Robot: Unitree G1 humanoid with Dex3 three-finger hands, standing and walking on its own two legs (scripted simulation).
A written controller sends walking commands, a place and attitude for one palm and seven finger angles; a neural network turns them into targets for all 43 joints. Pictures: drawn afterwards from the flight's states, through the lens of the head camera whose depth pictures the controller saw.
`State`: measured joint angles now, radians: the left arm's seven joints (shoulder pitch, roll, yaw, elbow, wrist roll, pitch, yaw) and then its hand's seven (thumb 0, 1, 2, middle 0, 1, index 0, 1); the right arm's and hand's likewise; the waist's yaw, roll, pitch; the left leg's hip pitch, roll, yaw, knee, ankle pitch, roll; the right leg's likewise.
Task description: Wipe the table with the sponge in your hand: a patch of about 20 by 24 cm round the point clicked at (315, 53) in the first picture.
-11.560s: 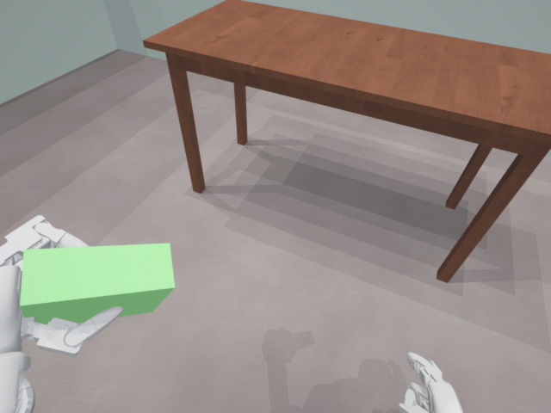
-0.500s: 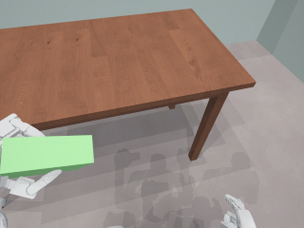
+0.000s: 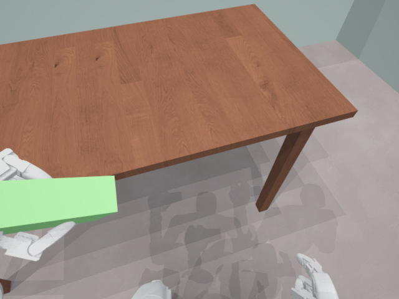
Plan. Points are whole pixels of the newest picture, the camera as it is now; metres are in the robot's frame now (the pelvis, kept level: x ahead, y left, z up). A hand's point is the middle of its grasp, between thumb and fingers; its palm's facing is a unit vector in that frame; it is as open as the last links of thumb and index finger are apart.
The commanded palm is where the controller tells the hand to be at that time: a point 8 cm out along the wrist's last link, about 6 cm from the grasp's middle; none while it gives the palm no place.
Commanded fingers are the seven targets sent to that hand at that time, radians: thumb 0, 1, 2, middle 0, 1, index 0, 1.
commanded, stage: come to a stop and stand still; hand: left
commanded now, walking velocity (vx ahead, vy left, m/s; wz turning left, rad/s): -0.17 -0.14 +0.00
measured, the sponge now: (73, 203) +0.23 +0.20 +0.14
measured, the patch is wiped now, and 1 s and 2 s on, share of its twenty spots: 0.00 0.00 0.00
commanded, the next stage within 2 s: look again from close up in 1.46 s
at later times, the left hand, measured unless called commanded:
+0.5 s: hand (39, 207) +0.21 +0.22 +0.17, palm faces +0.32 -0.81 -0.48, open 9.5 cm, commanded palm +0.16 +0.27 +0.18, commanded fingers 0.00 0.10 1.30 -1.20 -1.60 -1.20 -1.60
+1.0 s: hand (6, 255) +0.16 +0.24 +0.16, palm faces +0.39 -0.83 -0.40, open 9.4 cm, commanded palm +0.11 +0.28 +0.18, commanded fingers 0.00 0.10 1.30 -1.20 -1.60 -1.20 -1.60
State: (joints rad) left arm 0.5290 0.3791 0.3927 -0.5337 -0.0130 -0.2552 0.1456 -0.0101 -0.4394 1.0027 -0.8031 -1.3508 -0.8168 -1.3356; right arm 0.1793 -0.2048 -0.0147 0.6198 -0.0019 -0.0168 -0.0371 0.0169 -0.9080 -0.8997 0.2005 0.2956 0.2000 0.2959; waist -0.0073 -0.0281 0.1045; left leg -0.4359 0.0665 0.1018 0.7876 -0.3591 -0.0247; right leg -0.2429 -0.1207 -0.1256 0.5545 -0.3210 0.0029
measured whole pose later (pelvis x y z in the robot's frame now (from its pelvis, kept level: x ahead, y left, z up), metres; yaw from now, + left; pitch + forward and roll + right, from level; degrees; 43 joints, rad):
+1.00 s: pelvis -0.06 +0.01 -0.01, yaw -2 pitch -2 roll +1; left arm 0.45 0.34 0.33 -0.47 -0.01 -0.18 0.14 -0.01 -0.44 1.00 -0.80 -1.35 -0.82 -1.33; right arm 0.21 -0.18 0.03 0.58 0.00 -0.05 -0.07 0.02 -0.91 -0.90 0.20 0.30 0.20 0.30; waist 0.03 -0.01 0.04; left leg -0.24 0.04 0.09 0.56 -0.29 -0.01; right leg -0.32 0.01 -0.16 0.52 -0.18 -0.08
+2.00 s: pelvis -0.03 +0.05 +0.00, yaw -3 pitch -2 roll +0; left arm 0.38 0.37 0.37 -0.42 -0.05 -0.25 0.09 -0.01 -0.44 1.01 -0.80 -1.35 -0.82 -1.34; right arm 0.24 -0.19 0.02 0.59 0.00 -0.18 -0.01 0.02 -0.91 -0.90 0.20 0.30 0.20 0.30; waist 0.05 -0.04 0.08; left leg -0.16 -0.03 0.06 0.48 -0.30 0.05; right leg -0.25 -0.01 -0.09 0.46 -0.19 -0.02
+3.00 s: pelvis +0.05 +0.12 -0.01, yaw -4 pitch -1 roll +2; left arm 0.40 0.34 0.39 -0.47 -0.04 -0.22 0.09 -0.01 -0.44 1.01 -0.81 -1.35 -0.83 -1.34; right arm 0.22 -0.22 0.01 0.62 -0.02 -0.09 -0.02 0.02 -0.91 -0.90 0.20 0.30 0.20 0.30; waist 0.05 -0.06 0.04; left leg -0.53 0.09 0.01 0.92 -0.25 0.01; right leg -0.33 -0.03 -0.13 0.56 -0.21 -0.08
